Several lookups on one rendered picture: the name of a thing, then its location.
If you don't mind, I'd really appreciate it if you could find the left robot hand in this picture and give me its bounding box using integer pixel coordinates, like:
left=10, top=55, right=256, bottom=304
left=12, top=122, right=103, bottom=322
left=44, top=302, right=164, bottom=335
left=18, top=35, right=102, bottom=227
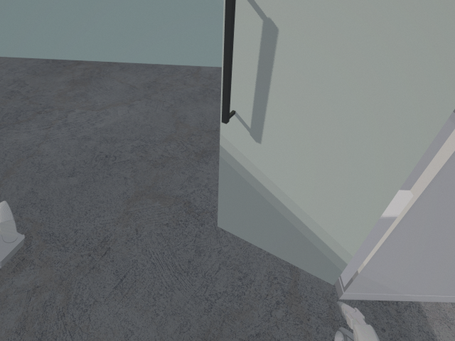
left=0, top=201, right=25, bottom=268

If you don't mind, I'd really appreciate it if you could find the right robot hand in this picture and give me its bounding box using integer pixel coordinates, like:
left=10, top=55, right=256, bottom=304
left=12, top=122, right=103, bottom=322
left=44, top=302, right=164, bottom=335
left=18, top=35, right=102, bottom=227
left=334, top=301, right=380, bottom=341

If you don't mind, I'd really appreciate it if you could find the fridge door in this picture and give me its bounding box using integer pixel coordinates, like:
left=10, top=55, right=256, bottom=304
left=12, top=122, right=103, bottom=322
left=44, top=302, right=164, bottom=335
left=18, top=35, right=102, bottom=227
left=218, top=0, right=455, bottom=285

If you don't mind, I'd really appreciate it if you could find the handle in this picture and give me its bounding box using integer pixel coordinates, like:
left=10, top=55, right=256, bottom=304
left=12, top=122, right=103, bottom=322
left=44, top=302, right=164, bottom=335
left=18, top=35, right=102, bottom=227
left=222, top=0, right=236, bottom=124

